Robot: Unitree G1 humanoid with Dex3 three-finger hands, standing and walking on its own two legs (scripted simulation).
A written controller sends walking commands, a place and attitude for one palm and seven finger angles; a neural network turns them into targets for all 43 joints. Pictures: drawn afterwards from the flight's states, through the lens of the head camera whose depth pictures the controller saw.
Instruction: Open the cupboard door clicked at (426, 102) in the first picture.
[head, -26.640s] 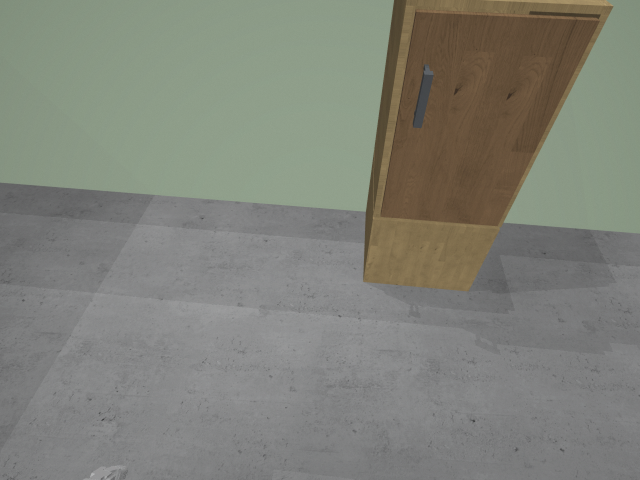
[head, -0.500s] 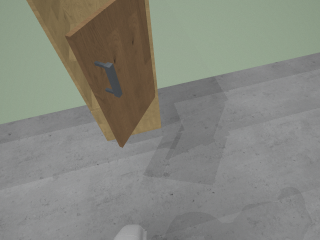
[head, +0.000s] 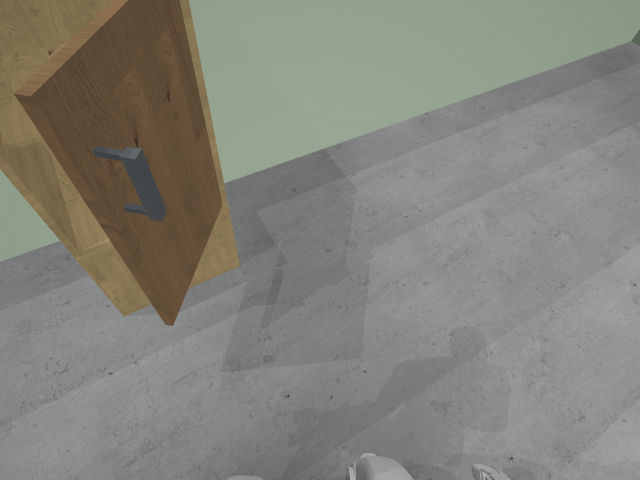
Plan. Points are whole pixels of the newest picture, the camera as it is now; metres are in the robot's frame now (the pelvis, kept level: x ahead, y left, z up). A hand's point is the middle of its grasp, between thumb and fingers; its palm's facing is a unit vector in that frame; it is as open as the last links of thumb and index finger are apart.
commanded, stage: walk to a spot facing it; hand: left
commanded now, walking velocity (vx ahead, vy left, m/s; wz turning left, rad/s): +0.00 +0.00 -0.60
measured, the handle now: (132, 184) +0.46 +0.33 +0.04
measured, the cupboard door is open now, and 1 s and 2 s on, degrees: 50 50 50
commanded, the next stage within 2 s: none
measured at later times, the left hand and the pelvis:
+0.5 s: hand (251, 449) +0.17 +0.11 -0.15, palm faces -0.30 -0.93 -0.23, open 7.4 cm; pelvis +0.03 -0.05 +0.01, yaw -19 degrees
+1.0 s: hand (338, 324) +0.37 +0.00 -0.16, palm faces -0.62 -0.77 -0.18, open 7.4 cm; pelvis +0.17 -0.09 +0.00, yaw -38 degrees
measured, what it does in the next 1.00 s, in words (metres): walks ahead, turning right: right foot, then left foot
